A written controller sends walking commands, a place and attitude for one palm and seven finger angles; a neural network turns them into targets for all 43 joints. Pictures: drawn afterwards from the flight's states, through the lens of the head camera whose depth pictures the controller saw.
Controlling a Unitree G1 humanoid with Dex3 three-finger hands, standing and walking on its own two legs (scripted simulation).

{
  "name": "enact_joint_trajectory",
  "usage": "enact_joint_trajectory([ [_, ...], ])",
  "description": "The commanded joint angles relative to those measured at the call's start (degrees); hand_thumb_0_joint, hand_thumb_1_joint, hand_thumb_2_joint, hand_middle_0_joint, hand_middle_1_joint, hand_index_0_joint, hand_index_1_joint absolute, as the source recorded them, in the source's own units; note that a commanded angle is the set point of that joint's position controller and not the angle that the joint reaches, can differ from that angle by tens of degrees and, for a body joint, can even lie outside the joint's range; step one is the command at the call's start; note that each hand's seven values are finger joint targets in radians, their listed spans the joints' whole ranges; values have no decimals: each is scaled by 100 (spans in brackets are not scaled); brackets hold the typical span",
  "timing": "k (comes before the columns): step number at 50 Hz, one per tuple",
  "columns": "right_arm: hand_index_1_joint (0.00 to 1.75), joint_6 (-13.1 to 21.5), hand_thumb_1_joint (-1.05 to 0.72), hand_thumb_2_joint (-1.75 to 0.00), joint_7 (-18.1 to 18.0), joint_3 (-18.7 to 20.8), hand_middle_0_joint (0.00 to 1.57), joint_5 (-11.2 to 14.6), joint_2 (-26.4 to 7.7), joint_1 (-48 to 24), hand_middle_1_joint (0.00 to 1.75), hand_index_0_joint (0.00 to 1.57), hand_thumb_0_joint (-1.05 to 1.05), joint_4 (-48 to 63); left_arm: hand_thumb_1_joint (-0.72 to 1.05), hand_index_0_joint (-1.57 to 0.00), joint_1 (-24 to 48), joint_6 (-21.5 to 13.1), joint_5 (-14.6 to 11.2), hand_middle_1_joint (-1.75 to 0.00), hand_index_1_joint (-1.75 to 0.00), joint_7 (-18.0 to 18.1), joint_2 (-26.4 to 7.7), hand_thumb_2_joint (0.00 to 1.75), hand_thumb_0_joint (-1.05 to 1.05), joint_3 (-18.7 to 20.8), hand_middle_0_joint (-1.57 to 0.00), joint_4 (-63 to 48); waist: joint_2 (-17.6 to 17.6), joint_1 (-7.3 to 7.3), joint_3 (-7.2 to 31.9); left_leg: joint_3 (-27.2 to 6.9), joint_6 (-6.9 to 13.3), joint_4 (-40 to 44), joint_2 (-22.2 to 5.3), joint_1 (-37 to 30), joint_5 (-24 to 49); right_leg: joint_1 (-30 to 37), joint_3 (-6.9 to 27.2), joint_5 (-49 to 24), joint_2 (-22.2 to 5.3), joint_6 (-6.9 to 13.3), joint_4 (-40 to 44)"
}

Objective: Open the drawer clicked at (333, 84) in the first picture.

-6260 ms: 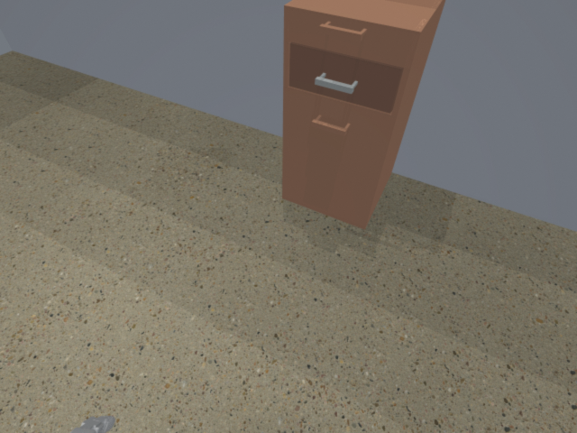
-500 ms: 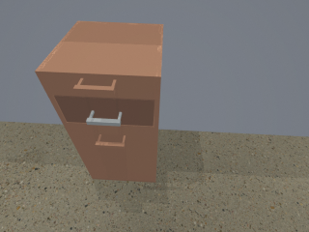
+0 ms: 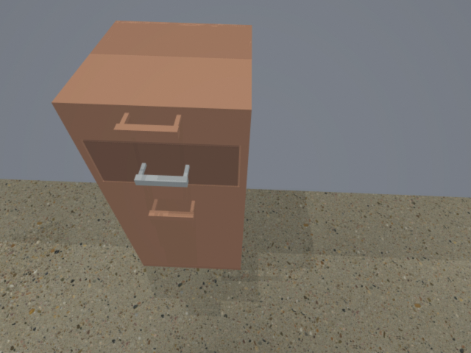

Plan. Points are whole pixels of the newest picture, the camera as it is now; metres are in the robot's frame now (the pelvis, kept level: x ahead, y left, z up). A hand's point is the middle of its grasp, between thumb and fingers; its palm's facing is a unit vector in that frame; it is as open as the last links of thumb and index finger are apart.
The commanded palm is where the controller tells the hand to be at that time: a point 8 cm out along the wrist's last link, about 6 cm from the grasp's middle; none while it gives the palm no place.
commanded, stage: look again from close up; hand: left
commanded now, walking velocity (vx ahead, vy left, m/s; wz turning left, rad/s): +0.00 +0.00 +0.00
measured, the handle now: (163, 174) +0.54 +0.23 -0.09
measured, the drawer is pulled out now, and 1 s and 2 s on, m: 0.00 0.00 0.00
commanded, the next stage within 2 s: raise the hand with hooked fingers in 0.48 s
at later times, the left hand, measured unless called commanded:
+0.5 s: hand out of the picture +0.04 +0.20 -0.17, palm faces +0.03 -0.97 -0.22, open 7.3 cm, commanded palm none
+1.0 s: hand (124, 328) +0.17 +0.21 -0.07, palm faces -0.07 -0.13 -0.99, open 8.6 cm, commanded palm +0.17 +0.23 -0.02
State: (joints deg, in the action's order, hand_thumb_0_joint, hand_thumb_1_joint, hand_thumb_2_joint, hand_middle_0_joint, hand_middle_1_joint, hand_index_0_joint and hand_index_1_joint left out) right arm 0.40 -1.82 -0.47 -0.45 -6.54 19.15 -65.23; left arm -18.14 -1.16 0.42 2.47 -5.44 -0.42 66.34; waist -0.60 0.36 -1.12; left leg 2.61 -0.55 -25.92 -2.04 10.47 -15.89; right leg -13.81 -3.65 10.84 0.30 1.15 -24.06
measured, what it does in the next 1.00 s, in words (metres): stands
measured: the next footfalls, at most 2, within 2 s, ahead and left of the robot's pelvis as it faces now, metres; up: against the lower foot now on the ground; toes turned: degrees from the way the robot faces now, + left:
none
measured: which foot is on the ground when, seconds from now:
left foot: down 0.00-1.00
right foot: down 0.00-1.00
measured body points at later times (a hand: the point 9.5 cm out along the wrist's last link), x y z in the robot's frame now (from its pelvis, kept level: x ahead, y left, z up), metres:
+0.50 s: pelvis +0.02 +0.02 +0.00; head +0.02 +0.01 +0.45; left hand +0.04 +0.25 -0.15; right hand +0.01 -0.19 -0.17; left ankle -0.03 +0.12 -0.74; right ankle +0.02 -0.11 -0.74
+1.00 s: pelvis -0.01 -0.01 -0.04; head +0.03 -0.03 +0.41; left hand +0.17 +0.21 -0.01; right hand +0.25 -0.26 -0.10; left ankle -0.03 +0.12 -0.74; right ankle +0.02 -0.11 -0.74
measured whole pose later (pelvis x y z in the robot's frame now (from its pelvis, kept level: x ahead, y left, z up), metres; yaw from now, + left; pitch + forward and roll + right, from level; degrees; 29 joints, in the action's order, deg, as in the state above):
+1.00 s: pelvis -0.01 -0.01 -0.04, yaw -2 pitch +11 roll +3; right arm -1.4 2.3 4.0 -3.5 -16.4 2.5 -28.4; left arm -25.5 -6.0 64.1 26.6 -17.6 -3.1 3.2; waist 1.6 5.2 7.3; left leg 6.1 -0.5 -45.5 -1.6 32.3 -24.3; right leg -39.9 0.4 20.6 -0.8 2.1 -49.0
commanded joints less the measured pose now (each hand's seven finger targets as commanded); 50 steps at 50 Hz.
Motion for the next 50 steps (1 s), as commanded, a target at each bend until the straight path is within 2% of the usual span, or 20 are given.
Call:
enact_joint_trajectory([
  [1, 30, 122, -90, -90, 80, 101, 20, -47, -380, 594, 30, 20, 0, 506, 90, -20, -150, -181, 58, -30, -30, 46, -900, 90, 0, 123, -20, -410, -236, -313, 209, -334, 113, -91, -174, 100, 137, -353, 908, 945, -863, 321, 298],
  [2, 30, 138, -90, -90, 73, 84, 20, -60, -408, 638, 30, 20, 0, 527, 90, -20, -133, -150, 37, -30, -30, 21, -866, 90, 0, 98, -20, -432, -512, -255, 186, -375, 192, 68, -288, 169, 202, -284, 713, 774, -690, 259, 122],
  [3, 30, 155, -90, -90, 63, 69, 20, -51, -449, 594, 30, 20, 0, 552, 90, -20, -138, -132, 32, -30, -30, 5, -759, 90, 0, 71, -20, -438, -400, -207, -77, -529, 253, 244, -379, 510, 282, -150, 598, 493, -577, 209, -17],
  [6, 30, 210, -90, -90, 19, 47, 20, -20, -563, 494, 30, 20, 0, 607, 90, -20, -256, -128, 17, -30, -30, -16, -648, 90, 0, 31, -20, -374, 40, -115, -171, -543, 289, 321, -394, 528, 858, 211, 531, -372, -576, 171, -158],
  [13, 30, 197, -90, -90, 1, -2, 20, -40, -712, 444, 30, 20, 0, 461, 90, -20, -168, -45, -3, -30, -30, -18, -755, 90, 0, 50, -20, -434, 13, -44, -466, -507, 292, 544, -394, 445, 1199, 335, 426, -548, -579, 103, -208],
  [28, 30, 191, -90, -90, -15, -23, 20, -34, -735, 330, 30, 20, 0, 211, 90, -20, -117, -27, -4, -30, -30, -24, -810, 90, 0, 91, -20, -396, 28, -30, -203, -421, 277, 651, -375, 49, 1474, 614, 426, -957, -645, 79, -132],
  [29, 30, 190, -90, -90, 34, 89, 20, 44, -1010, -280, 30, 20, 0, 632, 90, -20, -487, -92, 47, -30, -30, 211, -1059, 90, 0, 109, -20, -214, 1147, 187, -569, -280, 116, -439, -521, 620, 1901, 343, 618, -2946, -899, -33, -170],
  [30, 30, 981, -90, -90, -214, 133, 20, 290, -1865, -396, 30, 20, 0, 2464, 88, -20, 4319, -1046, 1197, -32, -32, 232, -2979, 89, 0, 213, -20, -8584, -728, -311, 2281, -302, 334, 222, 121, -823, 2756, 733, 903, -2287, -182, 163, -711],
  [31, 30, 1545, -90, -90, -396, 202, 20, 170, -1466, -780, 30, 20, 0, 2359, 85, -20, 1422, -551, 1327, -33, -33, 633, -2427, 88, 0, 159, -20, -7041, -1923, 173, 2141, -275, 134, 189, -112, -1298, 3880, 126, 416, -549, -119, 262, -924],
  [32, 30, 1707, -90, -90, -368, 270, 20, 310, -1203, -801, 30, 20, 0, 2293, 83, -21, 81, 304, 1286, -34, -34, 925, -1328, 87, 0, -376, -21, -6589, -1681, 34, 1370, -344, -167, 379, -134, -598, 3493, -367, 131, 414, -82, 143, -1190],
  [33, 30, 1763, -90, -90, -354, 217, 20, 250, -1180, -705, 30, 20, 0, 2221, 81, -21, 72, 376, 1687, -36, -36, 955, -918, 86, 0, -706, -21, -6561, -932, -81, 827, -295, -103, 197, -126, -264, 3089, -610, 55, 229, -43, 74, -1026],
  [34, 30, 1748, -90, -90, -312, 263, 20, 152, -1419, -1070, 30, 20, 0, 2522, 78, -21, 506, 300, 2165, -37, -37, 1116, -1398, 85, 0, -482, -21, -6820, -585, -153, 182, -486, -15, -21, 1, 298, 2192, -925, 220, 139, -14, 138, -811],
  [35, 30, 1623, -90, -90, -282, 302, 20, -10, -1580, -968, 30, 20, 0, 2657, 76, -21, 328, 222, 2825, -39, -39, 1277, -1763, 84, 0, -246, -21, -6754, -61, -163, 566, -482, 76, -264, 82, 564, 1672, -1010, 219, 59, 16, 169, -826],
  [36, 30, 1464, -90, -90, -226, 326, 20, -138, -1525, -1054, 30, 20, 0, 2913, 74, -21, -77, 211, 3410, -40, -40, 1438, -1675, 83, 0, -246, -21, -6538, 484, -66, 614, -456, 112, -434, 168, 927, 1299, -1148, 206, 279, 51, 193, -876],
  [38, 30, 1105, -90, -90, -27, 455, 20, -205, -1441, -1195, 30, 20, 0, 3403, 69, -22, -1203, 154, 4491, -43, -43, 1725, -1496, 81, 0, -208, -22, -6194, 713, 348, 948, -250, 41, -648, 286, 1335, 961, -1125, 333, 846, 134, 268, -1039],
  [40, 30, 657, -90, -90, 219, 523, 20, -304, -1447, -1529, 30, 20, 0, 3781, 64, -22, -2029, 50, 5274, -47, -47, 1929, -1161, 79, 0, -422, -22, -5938, 1006, 556, 502, -118, 32, -825, 318, 1894, 562, -1392, 512, 872, 149, 353, -1098],
  [42, 30, 309, -90, -90, 410, 519, 20, -258, -1419, -1775, 30, 20, 0, 4070, 60, -22, -2049, -189, 5757, -50, -50, 2078, -1372, 77, 0, -168, -22, -6162, 1083, 737, 659, -55, 54, -1023, 399, 2225, 452, -1263, 801, 531, 103, 400, -1241],
  [45, 30, 29, -90, -90, 494, 444, 20, -242, -1318, -1980, 30, 20, 0, 4339, 53, -23, -1564, -463, 6305, -54, -54, 2413, -1997, 74, 0, 355, -23, -6816, 686, 837, 1301, -12, 101, -1303, 490, 2382, 383, -1140, 986, 226, 25, 362, -1549],
  [47, 30, -116, -90, -90, 475, 488, 20, -307, -1261, -1927, 30, 20, 0, 4360, 48, -23, -781, -504, 6564, -57, -57, 2729, -2251, 72, 0, 627, -23, -7268, 396, 732, 1571, -82, 131, -1597, 533, 2336, 368, -1441, 1107, 185, 49, 358, -1751],
  [50, 30, -157, -90, -90, 376, 551, 20, -353, -1228, -1828, 30, 20, 0, 4404, 41, -24, 345, -419, 6488, -62, -62, 3041, -2258, 69, 0, 543, -24, -7761, 89, 360, 2059, -141, 201, -2038, 530, 1915, 248, -1988, 1269, 343, -15, 292, -1806],
])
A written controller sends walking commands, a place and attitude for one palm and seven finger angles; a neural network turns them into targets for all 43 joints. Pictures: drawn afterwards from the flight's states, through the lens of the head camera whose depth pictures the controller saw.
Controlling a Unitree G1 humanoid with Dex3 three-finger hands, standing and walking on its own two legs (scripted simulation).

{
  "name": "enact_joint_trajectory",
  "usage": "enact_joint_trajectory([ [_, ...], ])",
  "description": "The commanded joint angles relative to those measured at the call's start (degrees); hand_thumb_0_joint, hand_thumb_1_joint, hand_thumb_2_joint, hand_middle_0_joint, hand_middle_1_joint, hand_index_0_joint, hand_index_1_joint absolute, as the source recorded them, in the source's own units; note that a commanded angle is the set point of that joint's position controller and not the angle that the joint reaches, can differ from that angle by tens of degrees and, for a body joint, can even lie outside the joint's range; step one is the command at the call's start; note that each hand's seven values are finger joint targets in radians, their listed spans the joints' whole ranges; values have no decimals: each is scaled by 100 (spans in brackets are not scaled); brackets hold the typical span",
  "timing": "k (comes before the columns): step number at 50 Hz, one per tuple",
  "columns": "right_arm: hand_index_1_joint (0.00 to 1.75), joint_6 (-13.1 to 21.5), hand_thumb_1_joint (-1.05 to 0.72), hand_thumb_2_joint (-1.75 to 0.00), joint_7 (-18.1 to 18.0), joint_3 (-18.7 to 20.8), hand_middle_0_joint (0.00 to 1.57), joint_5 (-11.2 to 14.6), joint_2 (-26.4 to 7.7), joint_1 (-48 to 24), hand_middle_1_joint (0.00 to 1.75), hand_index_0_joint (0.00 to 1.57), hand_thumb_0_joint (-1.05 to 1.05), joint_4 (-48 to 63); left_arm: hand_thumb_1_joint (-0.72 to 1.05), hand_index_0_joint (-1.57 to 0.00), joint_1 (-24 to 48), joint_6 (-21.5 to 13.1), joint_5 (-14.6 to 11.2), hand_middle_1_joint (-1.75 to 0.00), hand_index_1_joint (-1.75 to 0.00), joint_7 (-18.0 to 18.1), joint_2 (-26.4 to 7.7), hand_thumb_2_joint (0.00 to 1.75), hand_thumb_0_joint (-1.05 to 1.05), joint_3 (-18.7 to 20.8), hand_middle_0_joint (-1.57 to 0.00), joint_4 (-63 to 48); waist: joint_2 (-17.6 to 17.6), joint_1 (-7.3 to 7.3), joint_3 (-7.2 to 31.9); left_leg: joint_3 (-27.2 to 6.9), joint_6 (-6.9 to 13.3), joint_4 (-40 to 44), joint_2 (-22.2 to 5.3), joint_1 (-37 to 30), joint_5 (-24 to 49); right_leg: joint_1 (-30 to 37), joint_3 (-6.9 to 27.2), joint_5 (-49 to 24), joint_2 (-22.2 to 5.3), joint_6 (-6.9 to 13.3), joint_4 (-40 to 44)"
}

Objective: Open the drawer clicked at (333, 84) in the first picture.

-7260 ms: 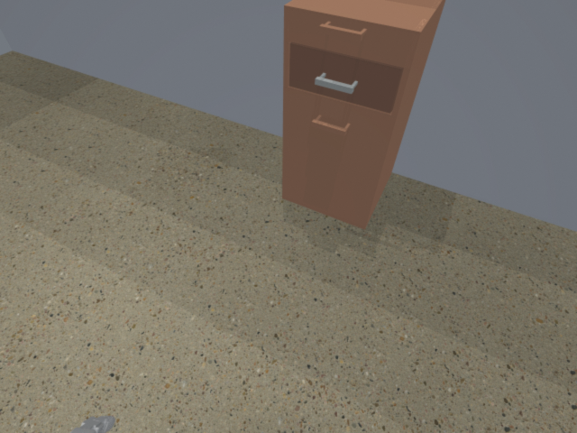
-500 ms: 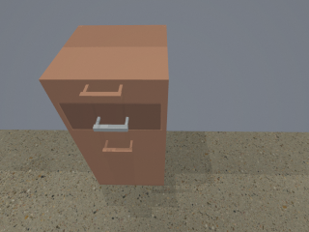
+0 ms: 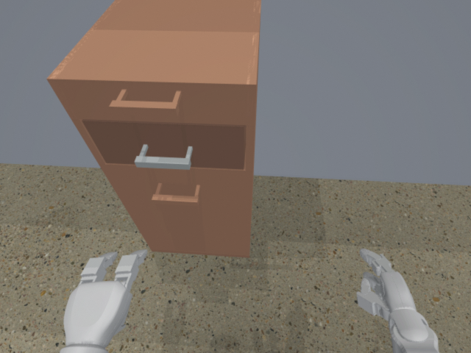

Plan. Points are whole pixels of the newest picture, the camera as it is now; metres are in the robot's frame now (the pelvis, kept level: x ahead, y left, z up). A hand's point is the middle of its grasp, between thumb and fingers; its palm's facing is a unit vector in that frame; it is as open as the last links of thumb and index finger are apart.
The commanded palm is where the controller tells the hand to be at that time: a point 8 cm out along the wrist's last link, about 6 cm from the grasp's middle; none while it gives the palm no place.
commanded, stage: raise the hand with hooked fingers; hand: left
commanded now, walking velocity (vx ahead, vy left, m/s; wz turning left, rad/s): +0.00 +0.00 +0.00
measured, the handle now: (165, 156) +0.54 +0.26 -0.05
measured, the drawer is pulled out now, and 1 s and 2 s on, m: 0.00 0.00 0.00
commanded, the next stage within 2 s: move the hooked fingers above the handle in 1.48 s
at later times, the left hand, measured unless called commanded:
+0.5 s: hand (103, 262) +0.23 +0.25 +0.03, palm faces -0.01 -0.10 -0.99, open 11.5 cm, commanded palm +0.22 +0.26 +0.09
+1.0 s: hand (84, 207) +0.29 +0.28 +0.10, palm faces +0.05 -0.07 -1.00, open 13.7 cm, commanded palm +0.27 +0.28 +0.16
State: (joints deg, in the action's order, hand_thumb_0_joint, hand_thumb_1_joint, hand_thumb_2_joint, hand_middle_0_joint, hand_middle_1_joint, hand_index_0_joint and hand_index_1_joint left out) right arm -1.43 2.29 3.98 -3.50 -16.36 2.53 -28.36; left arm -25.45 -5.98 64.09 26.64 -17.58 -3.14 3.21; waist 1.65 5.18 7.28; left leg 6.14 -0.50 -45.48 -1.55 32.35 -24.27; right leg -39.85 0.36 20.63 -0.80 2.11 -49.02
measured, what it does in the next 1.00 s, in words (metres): stands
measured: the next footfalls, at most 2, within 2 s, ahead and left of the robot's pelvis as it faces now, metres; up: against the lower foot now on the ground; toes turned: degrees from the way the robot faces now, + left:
none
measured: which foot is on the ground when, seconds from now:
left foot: down 0.00-1.00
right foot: down 0.00-1.00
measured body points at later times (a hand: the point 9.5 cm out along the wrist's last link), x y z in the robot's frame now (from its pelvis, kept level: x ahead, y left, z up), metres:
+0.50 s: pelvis +0.01 +0.00 +0.02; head +0.06 -0.02 +0.46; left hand +0.23 +0.25 +0.08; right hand +0.18 -0.22 -0.11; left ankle -0.02 +0.13 -0.70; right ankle +0.03 -0.09 -0.70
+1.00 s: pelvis +0.01 +0.03 +0.03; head +0.03 +0.00 +0.48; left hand +0.28 +0.28 +0.15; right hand +0.23 -0.16 -0.07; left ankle -0.02 +0.13 -0.70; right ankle +0.03 -0.09 -0.70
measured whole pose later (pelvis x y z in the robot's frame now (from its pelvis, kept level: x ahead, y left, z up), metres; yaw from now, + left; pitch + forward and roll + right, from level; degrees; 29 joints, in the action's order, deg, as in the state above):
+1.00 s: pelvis +0.01 +0.03 +0.03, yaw +3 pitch +2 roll +0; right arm -5.3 -1.4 -1.2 -0.6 -12.0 5.9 -34.3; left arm 2.5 3.3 56.4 8.1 -24.3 -4.9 4.8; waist -3.6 5.5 1.3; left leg 3.0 1.3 -29.9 0.5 14.3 -18.1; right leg -19.0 -2.7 14.4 -2.3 -0.2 -30.9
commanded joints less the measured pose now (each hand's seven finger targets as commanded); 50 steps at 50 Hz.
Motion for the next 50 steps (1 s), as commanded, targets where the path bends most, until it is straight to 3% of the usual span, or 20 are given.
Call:
enact_joint_trajectory([
  [1, 30, 25, -90, -90, -87, 92, 20, -61, -220, -181, 30, 20, 0, 714, 39, -24, 1474, 49, 80, -63, -63, 680, -1139, 68, 0, 829, -24, -1586, -214, -216, 1337, -505, 219, -189, 483, -332, 1036, 591, 881, -604, 54, 164, 696],
  [2, 30, 10, -90, -90, -163, 61, 20, -91, -197, -180, 30, 20, 0, 632, 36, -24, 2059, 35, 62, -64, -64, 720, -1306, 67, 0, 857, -24, -1807, -212, -334, 1345, -549, 238, -313, 503, -347, 949, 482, 947, -442, 69, 140, 711],
  [6, 30, 54, -90, -90, -287, -17, 20, -76, -177, -225, 30, 20, 0, 575, 27, -25, 2022, 207, -155, -70, -70, 492, -1315, 63, 0, 669, -25, -1498, -451, -380, 1453, -468, 263, -213, 469, -473, 1038, 892, 665, -796, 46, 76, 810],
  [7, 30, 28, -90, -90, -324, -74, 20, -68, -161, -303, 30, 20, 0, 549, 25, -25, 2066, 337, -272, -72, -72, 384, -1273, 62, 0, 647, -25, -1402, -219, -428, 1304, -495, 287, -157, 475, -348, 1008, 1065, 641, -892, 60, 43, 895],
  [12, 30, -28, -90, -90, -447, -225, 20, 53, -177, -423, 30, 20, 0, 480, 13, -25, 1507, 812, -573, -80, -80, -360, -1311, 57, 0, 653, -25, -905, 87, -184, 960, -450, 271, 510, 431, -248, 1136, 2115, 596, -1278, 23, -15, 1325],
  [16, 30, -1, -90, -90, -438, -239, 20, 73, -180, -287, 30, 20, 0, 429, 4, -26, 1060, 653, -698, -86, -86, -756, -1338, 53, 0, 746, -26, -950, 288, -39, 731, -456, 236, 897, 392, -330, 1361, 2520, 457, -1587, -14, -47, 1443],
  [19, 30, 19, -90, -90, -407, -184, 20, 47, -204, -202, 30, 20, 0, 397, -3, -27, 1240, 412, -648, -90, -90, -719, -1410, 50, 0, 901, -27, -1140, 135, -13, 663, -464, 228, 1038, 378, -475, 1431, 2492, 353, -1515, -17, -17, 1474],
  [20, 30, 40, -90, -90, -399, -143, 20, 49, -210, -155, 30, 20, 0, 396, -6, -27, 1296, 323, -642, -92, -92, -663, -1445, 49, 0, 962, -27, -1247, 113, 4, 821, -457, 231, 1047, 382, -547, 1476, 2548, 318, -1563, -22, -19, 1460],
  [23, 30, 71, -90, -90, -390, -61, 20, 44, -243, -104, 30, 20, 0, 352, -13, -27, 1711, 189, -610, -96, -96, -413, -1519, 46, 0, 1069, -27, -1401, -76, -68, 907, -455, 233, 1030, 405, -723, 1552, 2411, 259, -1539, -14, -2, 1438],
  [26, 30, 79, -90, -90, -364, 25, 20, 70, -291, -33, 30, 20, 0, 270, -20, -28, 2019, 210, -593, -100, -100, -260, -1462, 43, 0, 974, -28, -1397, -289, -133, 1064, -458, 225, 1033, 383, -1004, 1823, 2272, 126, -1790, 18, 30, 1362],
  [27, 30, 71, -90, -90, -363, 34, 20, 87, -308, -50, 30, 20, 0, 286, -22, -28, 2141, 272, -623, -102, -102, -250, -1476, 42, 0, 995, -28, -1408, -162, -146, 1104, -483, 226, 1043, 384, -1021, 1852, 2290, 73, -1724, 34, 24, 1356],
  [29, 30, 59, -90, -90, -365, 52, 20, 125, -328, -74, 30, 20, 0, 243, -27, -28, 2282, 395, -623, -105, -105, -287, -1435, 40, 0, 850, -28, -1363, -364, -143, 1068, -481, 209, 1117, 357, -1181, 1967, 2221, -29, -1704, 48, 39, 1356],
  [30, 30, 52, -90, -90, -365, 48, 20, 138, -345, -95, 30, 20, 0, 231, -29, -29, 2420, 470, -628, -107, -107, -343, -1392, 39, 0, 737, -29, -1376, -425, -149, 1015, -490, 204, 1173, 335, -1273, 2038, 2204, -79, -1708, 56, 45, 1376],
  [32, 30, 18, -90, -90, -373, 34, 20, 177, -370, -161, 30, 20, 0, 251, -34, -29, 2627, 636, -671, -110, -110, -490, -1434, 37, 0, 702, -29, -1326, -228, -154, 957, -531, 207, 1265, 309, -1337, 2134, 2274, -127, -1673, 75, 38, 1436],
  [36, 30, -44, -90, -90, -371, -24, 20, 222, -348, -181, 30, 20, 0, 229, -43, -29, 2945, 855, -636, -115, -115, -846, -1535, 33, 0, 584, -29, -1314, -404, -56, 819, -562, 148, 1544, 253, -1609, 2373, 2449, -190, -1673, 90, 61, 1572],
  [40, 30, -140, -90, -90, -387, -113, 20, 266, -323, -188, 30, 20, 0, 225, -50, -30, 3313, 1010, -662, -120, -120, -1215, -1557, 30, 0, 528, -30, -1086, -198, -39, 553, -520, 135, 1807, 242, -1680, 2318, 2661, -199, -1650, 116, 51, 1804],
  [44, 30, -176, -90, -90, -410, -184, 20, 279, -302, -182, 30, 20, 0, 215, -50, -30, 3861, 993, -678, -120, -120, -1493, -1674, 30, 0, 508, -30, -989, -319, -37, 460, -509, 139, 1975, 260, -1810, 2307, 2844, -208, -1649, 122, 65, 1987],
  [50, 30, -182, -90, -90, -423, -213, 20, 276, -310, -110, 30, 20, 0, 147, -50, -30, 4586, 779, -767, -120, -120, -1786, -1837, 30, 0, 512, -30, -984, -395, -89, 640, -546, 125, 2074, 270, -2056, 2565, 3044, -230, -1848, 132, 66, 2137],
])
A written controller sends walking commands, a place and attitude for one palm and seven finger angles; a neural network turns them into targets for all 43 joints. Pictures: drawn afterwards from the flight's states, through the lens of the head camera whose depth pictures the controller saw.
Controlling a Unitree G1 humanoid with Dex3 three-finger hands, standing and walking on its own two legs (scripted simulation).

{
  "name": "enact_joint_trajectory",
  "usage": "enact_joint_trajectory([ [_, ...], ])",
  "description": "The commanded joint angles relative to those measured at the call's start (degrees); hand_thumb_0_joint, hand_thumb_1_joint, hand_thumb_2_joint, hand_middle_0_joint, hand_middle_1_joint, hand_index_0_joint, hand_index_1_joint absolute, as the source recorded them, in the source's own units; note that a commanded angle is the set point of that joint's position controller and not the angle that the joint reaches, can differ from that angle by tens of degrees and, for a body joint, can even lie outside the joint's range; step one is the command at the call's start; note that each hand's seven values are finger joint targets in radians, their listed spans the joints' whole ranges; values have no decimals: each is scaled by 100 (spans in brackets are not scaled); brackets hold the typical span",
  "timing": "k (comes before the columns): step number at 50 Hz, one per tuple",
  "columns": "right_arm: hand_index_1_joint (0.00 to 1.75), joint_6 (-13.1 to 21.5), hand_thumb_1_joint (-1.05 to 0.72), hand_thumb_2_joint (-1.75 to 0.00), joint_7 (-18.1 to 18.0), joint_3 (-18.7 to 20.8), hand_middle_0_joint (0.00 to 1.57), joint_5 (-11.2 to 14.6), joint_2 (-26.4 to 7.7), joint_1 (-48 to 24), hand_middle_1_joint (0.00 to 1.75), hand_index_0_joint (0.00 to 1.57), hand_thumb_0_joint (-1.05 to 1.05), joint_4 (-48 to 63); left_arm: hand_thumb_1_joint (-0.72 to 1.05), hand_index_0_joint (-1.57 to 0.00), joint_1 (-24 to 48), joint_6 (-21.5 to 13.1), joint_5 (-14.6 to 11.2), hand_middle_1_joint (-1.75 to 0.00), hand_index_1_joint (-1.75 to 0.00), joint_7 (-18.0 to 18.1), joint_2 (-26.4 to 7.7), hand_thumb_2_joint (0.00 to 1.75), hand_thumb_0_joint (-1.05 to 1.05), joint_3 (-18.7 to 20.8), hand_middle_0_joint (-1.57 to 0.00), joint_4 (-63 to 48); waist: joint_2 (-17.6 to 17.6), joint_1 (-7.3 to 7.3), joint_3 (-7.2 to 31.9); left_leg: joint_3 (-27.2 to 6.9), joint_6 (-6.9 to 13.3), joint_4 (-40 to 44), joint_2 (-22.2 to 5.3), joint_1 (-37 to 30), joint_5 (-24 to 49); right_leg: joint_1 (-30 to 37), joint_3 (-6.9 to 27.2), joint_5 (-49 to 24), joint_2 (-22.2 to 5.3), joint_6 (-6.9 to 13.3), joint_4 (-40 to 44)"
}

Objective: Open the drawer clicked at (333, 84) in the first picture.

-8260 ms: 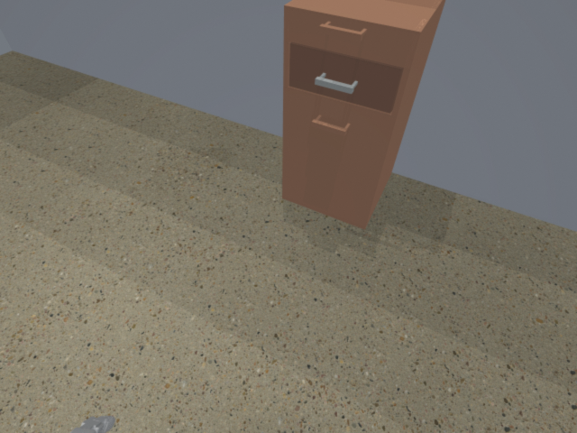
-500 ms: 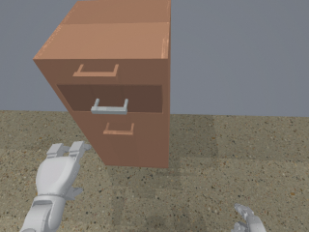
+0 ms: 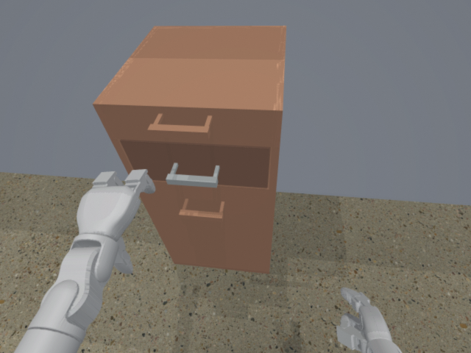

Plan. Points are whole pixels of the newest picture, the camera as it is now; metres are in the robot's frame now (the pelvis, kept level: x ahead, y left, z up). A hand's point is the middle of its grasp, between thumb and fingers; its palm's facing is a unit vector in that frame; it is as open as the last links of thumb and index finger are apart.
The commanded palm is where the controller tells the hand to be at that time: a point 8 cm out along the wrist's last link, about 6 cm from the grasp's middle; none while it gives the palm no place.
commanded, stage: raise the hand with hooked fingers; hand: left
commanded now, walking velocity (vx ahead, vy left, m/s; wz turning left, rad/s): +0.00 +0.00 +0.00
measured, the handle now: (194, 174) +0.54 +0.20 -0.08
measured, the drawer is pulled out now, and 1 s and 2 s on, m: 0.00 0.00 0.00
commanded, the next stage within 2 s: move the hooked fingers above the handle in 0.48 s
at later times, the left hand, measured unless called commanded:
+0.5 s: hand (132, 213) +0.31 +0.23 +0.08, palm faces +0.06 -0.08 -0.99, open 13.8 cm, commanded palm +0.28 +0.23 +0.13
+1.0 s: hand (147, 205) +0.34 +0.22 +0.05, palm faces -0.01 -0.06 -1.00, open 13.8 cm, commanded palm +0.33 +0.23 +0.10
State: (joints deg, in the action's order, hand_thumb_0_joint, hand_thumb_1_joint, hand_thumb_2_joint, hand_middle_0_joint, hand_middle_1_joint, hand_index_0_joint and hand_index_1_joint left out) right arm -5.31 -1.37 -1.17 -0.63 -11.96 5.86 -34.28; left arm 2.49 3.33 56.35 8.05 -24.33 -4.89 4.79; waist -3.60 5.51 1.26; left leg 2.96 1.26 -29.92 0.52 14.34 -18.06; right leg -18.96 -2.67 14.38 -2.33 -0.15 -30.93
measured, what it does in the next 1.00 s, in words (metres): stands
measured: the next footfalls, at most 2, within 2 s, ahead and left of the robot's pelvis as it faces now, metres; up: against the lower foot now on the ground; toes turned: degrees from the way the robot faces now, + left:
none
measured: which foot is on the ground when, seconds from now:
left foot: down 0.00-1.00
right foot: down 0.00-1.00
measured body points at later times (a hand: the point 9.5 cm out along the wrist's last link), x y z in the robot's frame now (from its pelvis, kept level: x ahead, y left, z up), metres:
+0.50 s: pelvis +0.00 +0.00 +0.00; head +0.03 -0.04 +0.45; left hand +0.30 +0.23 +0.13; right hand +0.17 -0.24 -0.12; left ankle -0.03 +0.10 -0.73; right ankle +0.02 -0.12 -0.73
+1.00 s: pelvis +0.00 -0.02 +0.00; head +0.03 -0.04 +0.45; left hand +0.34 +0.23 +0.10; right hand +0.16 -0.26 -0.12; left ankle -0.03 +0.10 -0.73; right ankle +0.02 -0.12 -0.73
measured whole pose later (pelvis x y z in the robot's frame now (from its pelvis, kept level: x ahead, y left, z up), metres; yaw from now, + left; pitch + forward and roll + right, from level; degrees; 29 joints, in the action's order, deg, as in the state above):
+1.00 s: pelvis +0.00 -0.02 +0.00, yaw +0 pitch +6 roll +1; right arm -4.5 -2.6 1.8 0.4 -14.1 9.9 -37.3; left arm 16.6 -3.8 57.2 9.7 -25.2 -4.0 23.5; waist -2.7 3.2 2.3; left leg 2.4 0.2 -30.7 -0.4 19.5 -17.3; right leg -24.2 -3.2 13.9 -1.5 1.0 -31.8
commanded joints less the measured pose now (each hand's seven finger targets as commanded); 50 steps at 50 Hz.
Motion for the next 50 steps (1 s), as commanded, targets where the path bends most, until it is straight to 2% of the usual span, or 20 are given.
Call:
enact_joint_trajectory([
  [1, 30, 213, -90, -90, -60, 312, 20, -11, -759, -423, 30, 20, 0, 734, -50, -30, 1869, -197, -17, -120, -120, 34, -1191, 30, 0, 706, -30, -1170, 106, -101, 1325, -231, -49, 520, 65, -315, 2081, 1020, 75, -1343, 285, 293, 334],
  [4, 30, 203, -90, -90, -69, 313, 20, 17, -779, -390, 30, 20, 0, 691, -50, -30, 2073, -247, -105, -120, -120, -62, -1285, 30, 0, 755, -30, -1017, 95, -124, 1340, -233, -52, 568, 71, -321, 2079, 1084, 64, -1348, 280, 288, 404],
  [6, 30, 190, -90, -90, -42, 339, 20, 29, -798, -337, 30, 20, 0, 693, -50, -30, 1757, -266, -152, -120, -120, -142, -1188, 30, 0, 742, -30, -822, 290, -84, 1255, -216, -56, 593, 63, -262, 2190, 1107, 41, -1447, 288, 281, 419],
  [9, 30, 164, -90, -90, 11, 365, 20, 32, -845, -321, 30, 20, 0, 738, -50, -30, 1553, -340, -206, -120, -120, -222, -1227, 30, 0, 802, -30, -925, 241, -25, 1280, -216, -69, 628, 54, -217, 2313, 1207, 59, -1539, 278, 292, 415],
  [14, 30, 178, -90, -90, 34, 416, 20, 25, -863, -279, 30, 20, 0, 749, -50, -30, 1514, -535, -214, -120, -120, -80, -1312, 30, 0, 967, -30, -1184, 331, -7, 1428, -199, -46, 604, 66, -191, 2289, 1233, 102, -1582, 262, 279, 405],
  [16, 30, 199, -90, -90, 24, 440, 20, 30, -860, -264, 30, 20, 0, 734, -50, -30, 1588, -597, -188, -120, -120, 62, -1371, 30, 0, 1040, -30, -1292, 200, 5, 1583, -201, -47, 571, 77, -255, 2348, 1215, 118, -1613, 259, 283, 373],
  [20, 30, 232, -90, -90, 27, 478, 20, 48, -850, -248, 30, 20, 0, 662, -50, -30, 1656, -556, -128, -120, -120, 312, -1362, 30, 0, 1048, -30, -1247, 5, -4, 1641, -184, -67, 557, 81, -301, 2358, 1159, 123, -1593, 257, 297, 354],
  [24, 30, 214, -90, -90, 18, 470, 20, 81, -852, -310, 30, 20, 0, 628, -50, -30, 1720, -381, -109, -120, -120, 339, -1291, 30, 0, 909, -30, -1122, 144, -58, 1541, -150, -44, 599, 95, -247, 2141, 1132, 113, -1457, 261, 281, 395],
  [28, 30, 203, -90, -90, -12, 420, 20, 111, -853, -379, 30, 20, 0, 664, -50, -30, 1587, -216, -176, -120, -120, 151, -1137, 30, 0, 717, -30, -842, 459, -70, 1306, -92, 12, 672, 120, -104, 1766, 1177, 132, -1246, 244, 243, 504],
  [29, 30, 197, -90, -90, -20, 417, 20, 112, -856, -412, 30, 20, 0, 666, -50, -30, 1617, -216, -176, -120, -120, 116, -1181, 30, 0, 729, -30, -868, 401, -76, 1219, -85, 15, 696, 125, -79, 1700, 1152, 151, -1187, 251, 245, 538],
  [30, 30, 200, -90, -90, -38, 402, 20, 104, -863, -388, 30, 20, 0, 648, -50, -30, 1817, -231, -160, -120, -120, 92, -1151, 30, 0, 658, -30, -804, 454, -114, 1203, -77, 26, 678, 135, -73, 1653, 1110, 150, -1177, 245, 240, 538],
  [32, 30, 203, -90, -90, -74, 406, 20, 92, -876, -346, 30, 20, 0, 614, -50, -30, 1889, -298, -105, -120, -120, 70, -1397, 30, 0, 913, -30, -583, 536, -97, 1231, -54, 35, 648, 148, 1, 1559, 1134, 186, -1109, 259, 231, 555],
  [34, 30, 221, -90, -90, -89, 395, 20, 89, -835, -308, 30, 20, 0, 601, -50, -30, 2199, -409, -71, -120, -120, 74, -1190, 30, 0, 678, -30, -525, 481, -152, 1285, -58, 40, 594, 168, 4, 1531, 1036, 176, -1100, 236, 228, 510],
  [35, 30, 242, -90, -90, -104, 414, 20, 81, -827, -271, 30, 20, 0, 597, -50, -30, 2288, -473, -70, -120, -120, 98, -1187, 30, 0, 687, -30, -494, 376, -154, 1345, -41, 43, 549, 164, -44, 1573, 994, 179, -1163, 237, 230, 485],
  [39, 30, 274, -90, -90, -154, 425, 20, 94, -824, -123, 30, 20, 0, 489, -50, -30, 2756, -610, -12, -120, -120, 212, -1302, 30, 0, 761, -30, 107, 505, -241, 1309, -27, 55, 440, 195, 173, 1390, 864, 214, -1074, 220, 205, 455],
  [42, 30, 300, -90, -90, -176, 481, 20, 87, -834, -31, 30, 20, 0, 479, -50, -30, 3018, -702, 45, -120, -120, 321, -1421, 30, 0, 862, -30, 301, 382, -227, 1641, -31, 54, 333, 206, 201, 1445, 901, 254, -1150, 215, 208, 353],
  [44, 30, 305, -90, -90, -172, 494, 20, 84, -828, 71, 30, 20, 0, 433, -50, -30, 3291, -746, 69, -120, -120, 370, -1256, 30, 0, 677, -30, 488, 305, -289, 1668, -40, 52, 274, 200, 236, 1546, 788, 207, -1267, 214, 224, 266],
  [46, 30, 295, -90, -90, -168, 536, 20, 86, -857, 155, 30, 20, 0, 410, -50, -30, 3241, -760, 82, -120, -120, 412, -1343, 30, 0, 775, -30, 688, 255, -268, 1807, -21, 55, 194, 205, 284, 1659, 804, 219, -1425, 224, 232, 184],
  [48, 30, 278, -90, -90, -155, 563, 20, 82, -874, 229, 30, 20, 0, 417, -50, -30, 3218, -762, 105, -120, -120, 443, -1387, 30, 0, 838, -30, 859, 406, -259, 1886, -35, 58, 157, 197, 396, 1690, 850, 212, -1483, 227, 229, 122],
  [50, 30, 257, -90, -90, -140, 572, 20, 111, -884, 268, 30, 20, 0, 403, -50, -30, 3440, -760, 99, -120, -120, 462, -1137, 30, 0, 583, -30, 1023, 397, -378, 1699, -49, 52, 119, 195, 471, 1569, 578, 175, -1346, 245, 229, 103],
])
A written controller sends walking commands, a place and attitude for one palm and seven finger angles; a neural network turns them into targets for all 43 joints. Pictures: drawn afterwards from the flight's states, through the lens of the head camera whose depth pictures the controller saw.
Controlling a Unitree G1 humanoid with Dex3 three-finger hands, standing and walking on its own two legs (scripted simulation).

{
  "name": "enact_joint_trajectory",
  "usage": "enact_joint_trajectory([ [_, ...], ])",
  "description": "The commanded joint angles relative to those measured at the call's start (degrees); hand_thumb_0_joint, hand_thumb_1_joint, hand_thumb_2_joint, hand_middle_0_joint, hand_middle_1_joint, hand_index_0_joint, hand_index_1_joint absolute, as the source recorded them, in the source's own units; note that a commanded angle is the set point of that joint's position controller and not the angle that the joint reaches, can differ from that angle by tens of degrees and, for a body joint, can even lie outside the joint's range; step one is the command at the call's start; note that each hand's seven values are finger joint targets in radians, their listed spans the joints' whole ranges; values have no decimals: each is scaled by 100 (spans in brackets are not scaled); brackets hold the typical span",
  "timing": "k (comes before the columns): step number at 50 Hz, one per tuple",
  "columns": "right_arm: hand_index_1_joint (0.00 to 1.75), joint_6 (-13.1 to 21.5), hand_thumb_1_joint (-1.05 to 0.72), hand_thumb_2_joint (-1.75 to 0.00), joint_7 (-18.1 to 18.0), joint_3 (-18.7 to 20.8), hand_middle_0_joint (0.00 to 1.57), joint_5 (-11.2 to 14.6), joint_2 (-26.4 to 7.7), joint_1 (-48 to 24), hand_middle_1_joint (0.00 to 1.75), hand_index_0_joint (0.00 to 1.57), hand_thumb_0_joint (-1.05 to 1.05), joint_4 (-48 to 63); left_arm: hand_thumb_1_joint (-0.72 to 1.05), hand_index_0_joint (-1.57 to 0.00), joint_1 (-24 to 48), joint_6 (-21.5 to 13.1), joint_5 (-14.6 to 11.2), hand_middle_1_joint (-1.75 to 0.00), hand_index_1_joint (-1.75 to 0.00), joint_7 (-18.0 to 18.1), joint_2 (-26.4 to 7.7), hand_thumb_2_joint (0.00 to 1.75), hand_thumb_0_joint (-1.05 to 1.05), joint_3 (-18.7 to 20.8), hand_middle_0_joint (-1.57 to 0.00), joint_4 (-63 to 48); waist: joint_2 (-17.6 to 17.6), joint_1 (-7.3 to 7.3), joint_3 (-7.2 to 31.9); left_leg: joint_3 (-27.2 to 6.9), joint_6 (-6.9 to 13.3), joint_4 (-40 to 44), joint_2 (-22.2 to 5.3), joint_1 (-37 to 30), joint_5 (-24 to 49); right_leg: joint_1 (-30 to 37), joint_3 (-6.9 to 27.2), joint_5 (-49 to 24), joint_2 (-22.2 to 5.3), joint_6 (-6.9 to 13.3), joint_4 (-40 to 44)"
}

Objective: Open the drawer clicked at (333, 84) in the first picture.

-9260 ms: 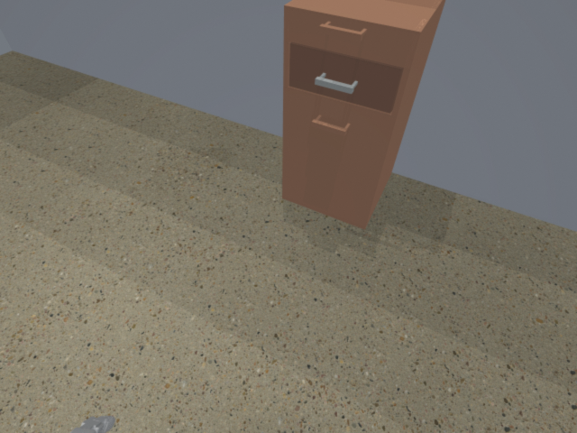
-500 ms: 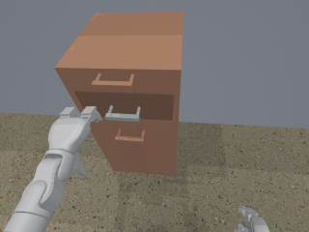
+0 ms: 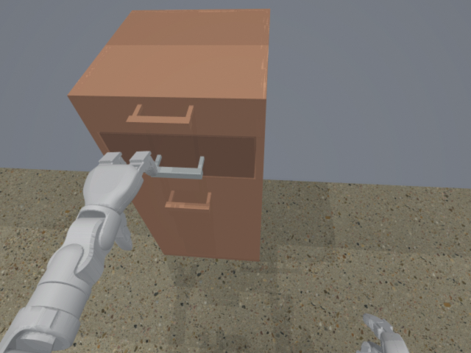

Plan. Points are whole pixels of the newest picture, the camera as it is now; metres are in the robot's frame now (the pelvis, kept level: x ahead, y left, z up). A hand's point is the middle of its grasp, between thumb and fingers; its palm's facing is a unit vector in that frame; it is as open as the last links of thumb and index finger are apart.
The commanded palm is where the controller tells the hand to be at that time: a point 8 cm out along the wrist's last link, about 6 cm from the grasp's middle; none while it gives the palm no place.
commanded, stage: move the hooked fingers above the handle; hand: left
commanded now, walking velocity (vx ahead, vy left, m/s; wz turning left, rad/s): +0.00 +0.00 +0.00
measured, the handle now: (178, 166) +0.54 +0.22 -0.08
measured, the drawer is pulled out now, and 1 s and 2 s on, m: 0.00 0.00 0.00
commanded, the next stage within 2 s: lower the fingers behind the handle in 1.78 s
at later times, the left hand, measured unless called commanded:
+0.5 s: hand (155, 183) +0.42 +0.22 +0.01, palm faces -0.03 -0.04 -1.00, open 13.8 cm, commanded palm +0.40 +0.22 +0.07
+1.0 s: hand (171, 173) +0.47 +0.20 -0.02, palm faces -0.05 -0.02 -1.00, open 13.8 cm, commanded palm +0.46 +0.21 +0.03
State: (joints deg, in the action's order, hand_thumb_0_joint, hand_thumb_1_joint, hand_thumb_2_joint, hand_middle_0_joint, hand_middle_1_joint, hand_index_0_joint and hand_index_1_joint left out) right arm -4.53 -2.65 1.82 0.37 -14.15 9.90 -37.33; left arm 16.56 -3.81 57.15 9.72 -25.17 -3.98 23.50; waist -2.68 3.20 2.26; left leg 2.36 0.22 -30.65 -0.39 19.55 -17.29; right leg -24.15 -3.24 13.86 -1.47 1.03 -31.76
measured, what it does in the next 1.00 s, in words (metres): stands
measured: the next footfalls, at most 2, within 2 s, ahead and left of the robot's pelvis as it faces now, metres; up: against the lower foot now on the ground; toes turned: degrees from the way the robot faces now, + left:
none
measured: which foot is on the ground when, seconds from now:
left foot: down 0.00-1.00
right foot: down 0.00-1.00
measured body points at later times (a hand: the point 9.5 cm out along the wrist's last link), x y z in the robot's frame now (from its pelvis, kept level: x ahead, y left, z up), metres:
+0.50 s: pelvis +0.00 +0.01 -0.01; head +0.06 -0.01 +0.43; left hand +0.41 +0.22 +0.07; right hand +0.08 -0.25 -0.15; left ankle -0.02 +0.12 -0.73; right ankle +0.02 -0.11 -0.73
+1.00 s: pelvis +0.00 +0.01 -0.03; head +0.10 +0.00 +0.41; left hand +0.47 +0.20 +0.04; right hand +0.02 -0.26 -0.16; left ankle -0.02 +0.12 -0.73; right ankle +0.02 -0.11 -0.73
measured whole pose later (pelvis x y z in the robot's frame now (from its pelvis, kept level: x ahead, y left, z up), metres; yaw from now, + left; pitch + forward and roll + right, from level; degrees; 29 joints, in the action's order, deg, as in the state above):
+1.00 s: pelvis +0.00 +0.01 -0.03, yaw -1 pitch +19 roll +0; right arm -4.9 -0.4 4.0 -1.7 -14.8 18.4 -41.2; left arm 44.9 -3.2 63.6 22.4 -23.6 -3.0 61.1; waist -2.2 -5.6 7.4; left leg 3.1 1.3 -44.7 -0.9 41.0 -22.7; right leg -44.8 -2.2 17.2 -1.4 0.3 -43.0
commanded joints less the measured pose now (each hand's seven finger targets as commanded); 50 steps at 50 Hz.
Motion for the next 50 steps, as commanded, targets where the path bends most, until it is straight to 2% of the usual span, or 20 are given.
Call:
enact_joint_trajectory([
  [1, 30, 186, -90, -90, -11, 285, 20, 8, -678, -75, 30, 20, 0, 693, -50, -30, 2142, -44, 24, -120, -120, 309, -989, 30, 0, 419, -30, -701, 336, -173, 1576, 4, 166, 178, 277, -33, 1441, 1013, 223, -1231, 162, 113, 174],
  [5, 30, 156, -90, -90, -7, 345, 20, -10, -714, 136, 30, 20, 0, 656, -50, -30, 2522, -102, 145, -120, -120, 466, -1184, 30, 0, 563, -30, -498, 188, -158, 1979, -19, 167, 55, 287, -6, 1607, 1014, 224, -1337, 180, 144, 8],
  [8, 30, 133, -90, -90, 1, 381, 20, -10, -736, 285, 30, 20, 0, 609, -50, -30, 2747, -111, 213, -120, -120, 627, -1230, 30, 0, 646, -30, -211, 256, -205, 1992, -57, 160, -1, 263, 82, 1653, 861, 172, -1305, 210, 156, -84],
  [9, 30, 134, -90, -90, 10, 393, 20, -15, -731, 315, 30, 20, 0, 575, -50, -30, 2842, -105, 211, -120, -120, 671, -1069, 30, 0, 510, -30, -97, 313, -256, 2023, -46, 166, -26, 256, 76, 1619, 810, 180, -1302, 205, 142, -83],
  [11, 30, 118, -90, -90, 34, 417, 20, -18, -741, 388, 30, 20, 0, 550, -50, -30, 2870, -88, 261, -120, -120, 765, -1095, 30, 0, 547, -30, -16, 122, -226, 2178, -59, 139, -75, 249, 43, 1840, 776, 167, -1439, 228, 175, -178],
  [16, 30, 75, -90, -90, 61, 436, 20, -11, -790, 583, 30, 20, 0, 455, -50, -30, 3217, 65, 347, -120, -120, 908, -1065, 30, 0, 502, -30, 667, 315, -332, 2114, -43, 160, -133, 226, 238, 1746, 615, 143, -1385, 248, 163, -222],
  [18, 30, 56, -90, -90, 64, 448, 20, -32, -793, 635, 30, 20, 0, 466, -50, -30, 3379, 41, 403, -120, -120, 957, -1189, 30, 0, 598, -30, 632, 242, -291, 2400, -39, 168, -177, 233, 217, 1856, 723, 168, -1487, 250, 168, -283],
  [19, 30, 55, -90, -90, 72, 454, 20, -36, -767, 650, 30, 20, 0, 479, -50, -30, 3334, 43, 394, -120, -120, 972, -1012, 30, 0, 472, -30, 689, 217, -307, 2448, -37, 166, -192, 232, 187, 1901, 712, 164, -1527, 248, 165, -293],
  [22, 30, 48, -90, -90, 78, 454, 20, -35, -780, 720, 30, 20, 0, 406, -50, -30, 3506, 47, 395, -120, -120, 1004, -843, 30, 0, 365, -30, 1108, 343, -433, 2130, -55, 175, -230, 216, 353, 1788, 461, 133, -1410, 266, 162, -274],
  [28, 30, 30, -90, -90, 70, 454, 20, -80, -815, 915, 30, 20, 0, 321, -50, -30, 4000, -30, 541, -120, -120, 1191, -1286, 30, 0, 655, -30, 1474, 255, -452, 2463, -27, 194, -375, 240, 547, 1632, 417, 191, -1371, 258, 150, -411],
  [30, 30, 50, -90, -90, 88, 469, 20, -85, -783, 957, 30, 20, 0, 283, -50, -30, 4280, -26, 551, -120, -120, 1248, -926, 30, 0, 334, -30, 1589, 144, -605, 2353, -26, 188, -428, 229, 545, 1554, 163, 172, -1295, 263, 146, -407],
  [32, 30, 48, -90, -90, 90, 467, 20, -98, -831, 1027, 30, 20, 0, 241, -50, -30, 4323, -8, 535, -120, -120, 1272, -1135, 30, 0, 523, -30, 1866, 337, -632, 2378, -55, 202, -491, 234, 678, 1564, 183, 173, -1318, 279, 144, -442],
  [36, 30, 71, -90, -90, 104, 505, 20, -126, -824, 1175, 30, 20, 0, 160, -50, -30, 4775, -23, 577, -120, -120, 1317, -867, 30, 0, 238, -30, 2027, 156, -799, 2541, -51, 204, -644, 226, 651, 1523, -101, 185, -1291, 279, 125, -514],
  [38, 30, 69, -90, -90, 111, 498, 20, -143, -859, 1269, 30, 20, 0, 113, -50, -30, 4786, -18, 560, -120, -120, 1320, -1018, 30, 0, 367, -30, 2277, 311, -827, 2583, -66, 220, -723, 235, 790, 1538, -79, 195, -1366, 289, 114, -565],
  [41, 30, 65, -90, -90, 118, 493, 20, -167, -873, 1322, 30, 20, 0, 70, -50, -30, 5056, -26, 618, -120, -120, 1367, -1112, 30, 0, 379, -30, 2364, 112, -878, 2647, -78, 209, -814, 231, 900, 1491, -251, 197, -1314, 289, 124, -661],
  [43, 30, 62, -90, -90, 131, 507, 20, -194, -902, 1396, 30, 20, 0, 51, -50, -30, 5147, -37, 653, -120, -120, 1428, -1273, 30, 0, 512, -30, 2409, 75, -872, 2917, -86, 215, -928, 229, 929, 1631, -254, 209, -1429, 294, 121, -769],
  [45, 30, 66, -90, -90, 166, 531, 20, -223, -873, 1457, 30, 20, 0, 28, -50, -30, 5165, -27, 668, -120, -120, 1480, -1046, 30, 0, 395, -30, 2475, -58, -873, 3047, -104, 189, -1011, 211, 876, 1824, -367, 176, -1509, 309, 134, -864],
  [47, 30, 50, -90, -90, 198, 524, 20, -225, -895, 1498, 30, 20, 0, -27, -50, -30, 5162, 66, 638, -120, -120, 1504, -964, 30, 0, 369, -30, 2823, 148, -976, 2824, -128, 194, -1072, 195, 1031, 1792, -526, 137, -1463, 333, 128, -869],
  [48, 30, 49, -90, -90, 200, 516, 20, -221, -936, 1532, 30, 20, 0, -58, -50, -30, 5287, 97, 652, -120, -120, 1526, -1147, 30, 0, 452, -30, 2859, 142, -1009, 2756, -123, 200, -1095, 183, 1143, 1648, -596, 159, -1383, 326, 111, -889],
  [50, 30, 48, -90, -90, 204, 504, 20, -221, -956, 1571, 30, 20, 0, -59, -50, -30, 5410, 176, 676, -120, -120, 1541, -1177, 30, 0, 415, -30, 2978, 203, -1043, 2865, -119, 222, -1129, 209, 1267, 1446, -613, 177, -1255, 329, 106, -899],
])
